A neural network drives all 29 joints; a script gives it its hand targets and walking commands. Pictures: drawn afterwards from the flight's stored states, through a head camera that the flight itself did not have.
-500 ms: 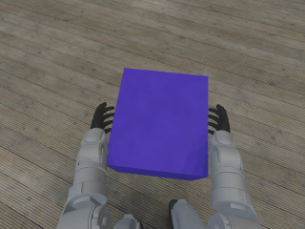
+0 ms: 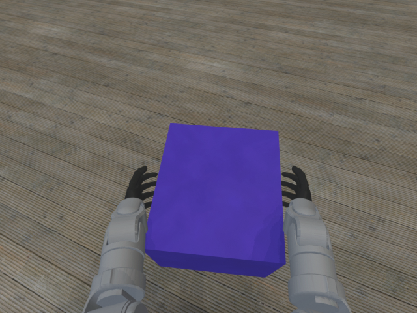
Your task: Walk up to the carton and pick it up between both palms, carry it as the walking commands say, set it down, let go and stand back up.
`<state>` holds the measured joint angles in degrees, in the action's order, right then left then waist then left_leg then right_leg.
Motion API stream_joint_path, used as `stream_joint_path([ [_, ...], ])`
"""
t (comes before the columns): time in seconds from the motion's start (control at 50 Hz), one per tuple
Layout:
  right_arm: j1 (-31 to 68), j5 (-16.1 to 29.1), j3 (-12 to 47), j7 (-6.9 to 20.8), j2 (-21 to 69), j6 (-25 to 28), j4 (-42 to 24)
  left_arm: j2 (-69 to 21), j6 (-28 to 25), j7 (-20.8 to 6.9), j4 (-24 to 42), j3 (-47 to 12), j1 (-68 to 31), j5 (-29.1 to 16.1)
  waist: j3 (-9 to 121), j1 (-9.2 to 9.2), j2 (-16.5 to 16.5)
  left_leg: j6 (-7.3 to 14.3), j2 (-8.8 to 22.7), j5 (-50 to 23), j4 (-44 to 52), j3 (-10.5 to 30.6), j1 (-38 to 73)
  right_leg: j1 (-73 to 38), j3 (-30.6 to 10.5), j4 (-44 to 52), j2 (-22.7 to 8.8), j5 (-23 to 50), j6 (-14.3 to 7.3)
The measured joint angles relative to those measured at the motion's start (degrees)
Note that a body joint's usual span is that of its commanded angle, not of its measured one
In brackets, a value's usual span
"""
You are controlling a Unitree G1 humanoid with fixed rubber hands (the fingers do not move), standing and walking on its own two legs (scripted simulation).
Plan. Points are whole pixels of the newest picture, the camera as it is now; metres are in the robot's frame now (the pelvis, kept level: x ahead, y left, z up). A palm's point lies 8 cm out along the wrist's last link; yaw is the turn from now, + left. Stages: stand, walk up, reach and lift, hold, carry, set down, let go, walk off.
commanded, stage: reach and lift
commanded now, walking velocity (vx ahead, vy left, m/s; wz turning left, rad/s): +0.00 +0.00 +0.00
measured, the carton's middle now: (217, 200) +0.38 -0.05 -0.06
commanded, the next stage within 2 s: none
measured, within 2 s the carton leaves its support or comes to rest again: neither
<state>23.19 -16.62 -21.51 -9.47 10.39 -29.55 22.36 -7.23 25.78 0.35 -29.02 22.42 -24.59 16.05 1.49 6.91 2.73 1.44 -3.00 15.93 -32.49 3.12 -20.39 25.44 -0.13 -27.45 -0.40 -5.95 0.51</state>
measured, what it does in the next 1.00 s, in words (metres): stands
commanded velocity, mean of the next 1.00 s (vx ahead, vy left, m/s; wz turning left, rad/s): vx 0.00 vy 0.00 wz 0.00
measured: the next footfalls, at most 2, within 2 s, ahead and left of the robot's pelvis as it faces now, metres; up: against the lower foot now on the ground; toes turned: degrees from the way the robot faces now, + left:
none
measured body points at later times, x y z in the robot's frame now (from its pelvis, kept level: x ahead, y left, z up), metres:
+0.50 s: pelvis +0.02 +0.00 +0.01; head -0.03 -0.01 +0.46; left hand +0.35 +0.12 +0.05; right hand +0.30 -0.21 +0.06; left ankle +0.01 +0.10 -0.73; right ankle +0.09 -0.12 -0.73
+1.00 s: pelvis +0.02 -0.01 +0.01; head -0.04 -0.02 +0.46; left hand +0.33 +0.16 +0.05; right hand +0.32 -0.18 +0.06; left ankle +0.01 +0.10 -0.73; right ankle +0.09 -0.12 -0.73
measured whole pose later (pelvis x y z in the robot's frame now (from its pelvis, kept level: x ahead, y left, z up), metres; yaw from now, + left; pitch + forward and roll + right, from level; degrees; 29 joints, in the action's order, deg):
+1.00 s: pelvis +0.02 -0.01 +0.01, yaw -1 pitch -6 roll -1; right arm 18.8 -15.4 -14.5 -10.5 9.7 -39.6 20.0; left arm -7.3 37.9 0.1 -20.1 19.7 -16.0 15.5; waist 2.2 2.7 2.4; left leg 1.0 -1.4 15.0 -23.1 3.3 -1.8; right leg 7.4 -0.3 -18.9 1.0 -5.3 -0.1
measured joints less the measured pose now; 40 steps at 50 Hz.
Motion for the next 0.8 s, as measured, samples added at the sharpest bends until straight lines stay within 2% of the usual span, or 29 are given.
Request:
stream_joint_path([
  [0.22,-1.3,0.1,1.3,-0.6,-0.3,-4.9,-1.2,0.5,3.7,0.3,0.2,-2.1,1.7,-0.4,-0.5,0.93,-0.9,0.0,0.5,-0.7,4.8,0.1,9.9,-9.6,0.0,4.2,0.4,0.4,-0.1],
  [0.46,-4.5,-0.6,3.3,0.7,-0.7,-10.2,-4.5,-0.7,9.1,-0.2,4.4,-3.6,5.6,0.1,0.7,1.11,-0.5,0.0,0.9,-1.5,9.7,0.6,17.6,-17.3,0.3,8.8,0.6,0.9,-0.1],
  [0.54,-4.8,-0.2,3.8,0.6,-0.8,-11.2,-5.0,-1.0,10.4,0.1,6.0,-4.1,6.7,0.2,0.1,0.73,-0.8,0.1,1.0,-1.5,10.1,0.4,18.5,-18.2,0.1,9.4,0.7,1.1,-0.1],
  [0.64,-5.2,0.5,4.7,0.6,-0.9,-10.8,-5.2,-1.3,11.2,0.7,8.3,-4.2,7.9,-0.3,0.2,-0.55,-1.1,0.0,1.1,-1.6,10.2,0.0,18.4,-18.0,-0.3,9.6,0.9,1.4,-0.2],
  [0.8,-3.9,0.7,5.2,0.2,-1.2,-10.4,-3.0,-1.3,11.7,0.9,8.5,-3.2,7.9,-0.2,0.0,-2.73,-0.8,-0.1,1.2,-1.3,9.7,-0.3,18.5,-17.9,-0.6,9.0,1.1,1.2,-0.3],
])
